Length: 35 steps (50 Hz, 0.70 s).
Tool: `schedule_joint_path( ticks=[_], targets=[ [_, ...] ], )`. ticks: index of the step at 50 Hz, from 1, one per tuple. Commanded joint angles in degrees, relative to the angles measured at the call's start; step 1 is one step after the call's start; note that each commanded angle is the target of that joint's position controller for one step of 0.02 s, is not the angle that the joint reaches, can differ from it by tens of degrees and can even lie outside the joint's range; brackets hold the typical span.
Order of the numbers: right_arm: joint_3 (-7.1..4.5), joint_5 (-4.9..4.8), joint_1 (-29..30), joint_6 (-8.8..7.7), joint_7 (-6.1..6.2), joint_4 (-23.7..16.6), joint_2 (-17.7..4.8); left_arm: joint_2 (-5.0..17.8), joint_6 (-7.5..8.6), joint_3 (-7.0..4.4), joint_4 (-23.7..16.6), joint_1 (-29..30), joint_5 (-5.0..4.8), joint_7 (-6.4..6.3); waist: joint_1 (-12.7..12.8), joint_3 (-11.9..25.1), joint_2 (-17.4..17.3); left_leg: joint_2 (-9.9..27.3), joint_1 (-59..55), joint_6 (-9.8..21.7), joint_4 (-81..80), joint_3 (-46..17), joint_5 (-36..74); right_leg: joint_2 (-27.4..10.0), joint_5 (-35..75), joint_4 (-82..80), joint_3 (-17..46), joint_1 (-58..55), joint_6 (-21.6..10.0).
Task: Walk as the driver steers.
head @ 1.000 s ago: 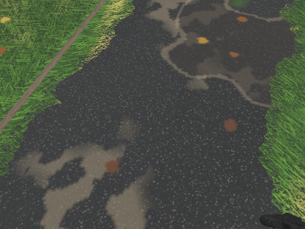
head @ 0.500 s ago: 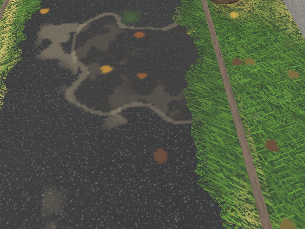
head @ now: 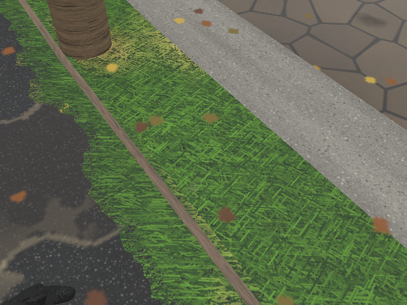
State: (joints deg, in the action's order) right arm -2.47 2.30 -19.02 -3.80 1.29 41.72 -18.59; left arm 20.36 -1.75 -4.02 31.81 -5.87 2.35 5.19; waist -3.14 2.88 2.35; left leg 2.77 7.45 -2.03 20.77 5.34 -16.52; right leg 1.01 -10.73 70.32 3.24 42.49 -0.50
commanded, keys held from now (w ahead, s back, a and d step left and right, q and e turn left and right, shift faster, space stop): w+e+shift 1.00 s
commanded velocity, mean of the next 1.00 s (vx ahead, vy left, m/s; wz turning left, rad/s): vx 0.97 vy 0.00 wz -1.00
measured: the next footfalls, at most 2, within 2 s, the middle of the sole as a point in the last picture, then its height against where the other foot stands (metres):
right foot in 0.26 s outside the picture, level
left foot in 0.68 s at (267, 231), level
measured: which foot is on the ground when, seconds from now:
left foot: down 0.00-0.28, up 0.30-0.66, down 0.68-1.00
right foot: up 0.00-0.24, down 0.26-0.68, up 0.70-1.00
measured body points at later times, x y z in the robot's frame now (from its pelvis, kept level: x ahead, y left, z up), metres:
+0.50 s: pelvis +0.36 -0.18 -0.01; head +0.39 -0.19 +0.44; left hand +0.52 +0.06 -0.13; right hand +0.39 -0.48 -0.10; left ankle +0.51 -0.06 -0.67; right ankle +0.28 -0.20 -0.74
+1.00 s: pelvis +0.75 -0.43 -0.01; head +0.76 -0.45 +0.43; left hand +1.09 -0.53 -0.05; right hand +0.47 -0.53 -0.14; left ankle +0.75 -0.24 -0.74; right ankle +0.76 -0.62 -0.67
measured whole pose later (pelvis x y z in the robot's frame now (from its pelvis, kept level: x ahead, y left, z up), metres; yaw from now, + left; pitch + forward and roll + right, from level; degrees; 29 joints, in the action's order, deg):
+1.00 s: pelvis +0.75 -0.43 -0.01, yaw -59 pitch +1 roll +3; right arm -3.3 1.7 -29.7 -5.7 -0.2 50.9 -18.0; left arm 19.6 -0.6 -1.5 33.4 1.9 1.8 5.4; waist -4.4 -1.8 2.9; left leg 0.4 -6.8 -2.5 15.2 15.8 -22.0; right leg -3.2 -2.6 58.2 -3.2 46.2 -6.8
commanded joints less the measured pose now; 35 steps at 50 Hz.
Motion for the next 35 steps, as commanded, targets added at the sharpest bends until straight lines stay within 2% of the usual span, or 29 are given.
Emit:
schedule_joint_path(
  ticks=[1,4,7,8,9,10,11,12,13,14,15,16,17,18,19,20,21,22,24,25,27,28,30,31,32,33,34,35],
  targets=[
    [-2.38,0.30,-3.43,-1.63,-0.75,-1.61,-8.43,3.16,-0.08,-0.08,-5.56,7.03,-0.11,0.80,-1.47,-6.71,-7.72,14.06,-7.09,6.65,-13.22,-8.71,-9.96,-4.42,2.20,1.98,-0.33,14.16,0.68],
    [-2.66,0.62,-6.09,-2.13,-1.00,0.30,-8.34,2.59,0.00,0.40,-6.43,11.97,-0.40,1.58,-2.88,-10.50,-8.74,14.28,-8.78,6.23,-15.40,-1.67,-6.11,-6.35,2.45,-4.81,-2.94,13.79,0.05],
    [-2.81,0.75,-8.33,-2.05,-0.93,2.54,-8.00,0.94,0.53,1.43,-7.09,16.50,-0.62,2.25,-3.86,-13.65,-8.65,14.30,-11.02,5.72,-16.92,5.29,0.74,-7.03,-0.25,-13.81,-7.95,9.98,-2.75],
    [-2.88,0.74,-9.20,-1.75,-0.86,3.47,-8.16,0.36,0.69,1.79,-7.13,17.34,-0.56,2.22,-3.85,-14.28,-8.89,14.18,-12.67,5.56,-15.94,7.53,6.97,-6.49,-2.79,-16.50,-9.71,8.58,-4.14],
    [-2.85,0.63,-8.46,-1.40,-0.80,3.92,-8.42,-0.17,0.82,2.09,-6.66,16.23,-0.52,1.94,-2.31,-13.81,-9.10,13.51,-12.85,4.99,-12.90,10.72,20.18,-5.03,-5.76,-20.06,-11.72,3.95,-5.88],
    [-2.89,0.34,-7.77,-1.10,-0.72,4.14,-9.20,-0.20,0.91,2.08,-5.57,13.42,-0.61,1.28,-0.01,-11.12,-9.71,13.32,-12.50,4.61,-7.65,12.89,41.01,-1.87,-8.37,-22.29,-14.48,-3.50,-7.64],
    [-3.15,0.16,-7.95,-0.60,-0.77,4.57,-10.95,0.85,1.13,1.48,-3.89,7.86,-0.93,0.33,3.48,-6.17,-10.63,14.36,-12.86,4.85,1.28,13.07,61.59,2.29,-11.02,-22.19,-16.58,-12.09,-9.20],
    [-3.70,-0.31,-7.33,0.05,-1.00,4.28,-13.36,2.90,1.62,0.32,-1.07,-2.58,-1.32,-0.56,8.82,0.39,-11.59,15.60,-10.38,5.28,14.67,12.41,71.48,6.04,-12.73,-23.41,-16.72,-24.68,-10.77],
    [-3.79,-0.92,-4.70,0.19,-1.35,2.77,-14.31,6.06,2.15,-1.72,3.73,-17.43,-1.13,-1.59,16.42,7.76,-9.77,14.89,1.35,4.20,33.61,12.12,66.01,7.47,-9.35,-28.69,-12.20,-45.84,-12.74],
    [-2.00,-0.43,-7.05,-0.14,-2.63,-0.65,-6.33,13.92,1.64,-4.14,5.54,-16.33,-0.86,-2.76,11.28,10.46,4.17,7.66,26.68,1.39,53.60,10.21,13.31,-3.61,-23.14,-36.02,9.62,-63.75,-14.78],
    [-1.57,0.11,0.31,-1.75,-3.22,-6.62,-5.25,19.78,0.83,-5.65,3.62,-17.93,-1.52,-3.50,11.52,17.53,8.71,-0.76,38.67,-0.95,68.81,0.85,-11.32,-13.89,-28.97,-48.53,40.08,-68.22,-19.74],
    [-1.80,0.07,8.86,-2.59,-3.04,-9.35,-7.68,18.48,0.69,-5.52,4.97,-20.74,-1.09,-3.89,13.25,14.00,0.42,1.55,43.94,0.22,69.05,-7.79,-4.72,-13.12,-21.16,-51.69,39.11,-67.00,-18.33],
    [-0.97,-0.72,7.98,-3.14,-2.58,-9.18,-5.85,16.71,1.21,-5.21,6.66,-19.87,-0.86,-4.56,10.76,7.37,-0.14,3.21,44.13,0.61,66.52,-7.48,-2.98,-13.38,-12.66,-51.97,35.20,-59.87,-18.72],
    [-0.45,-0.14,6.08,-3.08,-2.18,-7.74,-5.05,13.56,2.05,-4.36,6.72,-17.24,-0.73,-5.07,7.54,2.03,-3.90,5.65,40.39,0.68,61.23,-7.85,-2.33,-10.84,-7.57,-51.63,29.19,-50.10,-17.39],
    [-0.28,0.89,4.15,-2.26,-2.04,-7.06,-4.63,10.99,2.57,-3.36,6.47,-13.40,-1.07,-5.38,4.23,-0.62,-4.78,6.60,35.87,0.40,57.84,-8.38,-3.49,-7.59,-5.92,-52.34,24.50,-41.74,-16.76],
    [-0.23,1.38,1.00,-1.06,-2.08,-6.64,-4.75,9.25,3.10,-2.54,5.80,-11.39,-1.24,-5.41,1.76,-1.05,-1.76,7.01,32.59,-0.24,55.71,-8.68,-4.94,-7.03,-4.01,-53.22,23.39,-36.14,-18.24],
    [-0.34,1.71,1.28,0.08,-2.07,-6.66,-5.03,7.54,3.74,-1.88,5.99,-11.26,-1.67,-5.16,1.05,-2.24,-1.69,7.26,31.36,-0.90,53.21,-8.68,-7.56,-6.10,-3.00,-54.21,22.44,-32.21,-19.06],
    [-0.22,1.70,2.81,0.97,-2.07,-7.19,-4.63,6.75,4.34,-1.54,6.38,-11.63,-1.96,-4.98,0.72,-4.01,-1.56,7.26,30.74,-1.56,49.37,-8.17,-9.13,-5.33,-4.16,-55.86,21.20,-28.25,-19.48],
    [0.43,1.14,11.48,1.38,-2.25,-10.54,-3.84,6.38,5.34,-1.38,6.67,-11.74,-1.75,-4.79,1.90,-9.25,-0.96,6.52,30.19,-2.50,38.67,-5.99,-2.12,-3.04,-3.33,-60.39,19.74,-21.73,-19.14],
    [0.86,0.77,14.83,1.25,-2.48,-11.67,-3.21,6.37,5.69,-1.46,6.82,-11.73,-1.60,-4.65,2.41,-10.50,-0.72,5.63,28.36,-2.65,33.25,-5.82,3.83,-1.84,-1.49,-61.23,19.02,-20.04,-18.35],
    [1.42,-0.03,17.56,0.87,-3.11,-12.09,-2.54,7.45,6.10,-2.09,7.11,-11.99,-1.87,-4.40,3.48,-9.67,0.04,3.08,22.03,-1.97,22.18,-5.67,15.13,-0.46,6.88,-60.75,17.48,-20.46,-16.00],
    [1.46,-0.45,18.11,0.65,-3.28,-12.06,-2.64,8.20,6.29,-2.38,7.55,-12.66,-2.34,-4.35,4.10,-8.37,0.36,1.81,18.30,-1.31,18.85,-5.48,19.13,-1.27,12.10,-60.65,17.94,-21.80,-15.13],
    [1.09,-0.92,17.77,0.41,-3.03,-11.65,-3.87,9.32,6.38,-2.81,8.42,-13.62,-2.95,-4.53,4.32,-6.20,0.36,-0.02,12.38,0.02,14.03,-6.04,20.99,-2.85,20.50,-58.17,19.51,-26.90,-13.08],
    [0.59,-0.96,15.21,0.42,-2.59,-10.77,-5.04,10.18,6.28,-3.04,8.72,-13.69,-2.93,-4.74,3.22,-4.18,0.11,-1.51,8.48,0.51,12.56,-6.21,18.48,-2.72,27.82,-54.21,19.89,-30.29,-11.73],
    [-0.46,-0.99,9.31,0.38,-1.88,-9.05,-7.28,11.62,6.16,-3.30,8.99,-13.54,-2.60,-4.81,0.40,-0.03,-0.64,-3.54,2.00,1.07,13.09,-5.81,12.66,-2.16,37.58,-46.06,19.66,-33.08,-10.32],
    [-1.72,-1.20,-1.40,0.33,-0.80,-6.74,-9.38,13.41,6.09,-3.59,8.92,-11.11,-2.03,-4.55,-6.43,5.07,-1.77,-3.88,-9.39,1.41,13.27,-4.30,7.79,-0.84,41.46,-32.20,18.06,-30.62,-8.91],
    [-3.11,-0.67,-13.62,0.28,0.68,-4.22,-12.35,10.04,6.77,-2.65,8.37,-8.77,-1.30,-4.28,-12.28,10.45,-3.19,0.96,-23.13,2.09,14.39,-7.83,-0.72,2.20,34.99,-14.95,15.48,-22.60,-7.57],
    [-3.97,1.95,-18.10,-0.25,1.32,-3.41,-16.37,-0.83,7.15,0.07,5.69,-10.20,-2.16,-4.45,-9.93,14.83,-20.52,17.85,-33.03,4.56,5.32,-31.89,-26.20,9.05,-13.26,6.38,10.07,-7.04,-6.96]
  ],
)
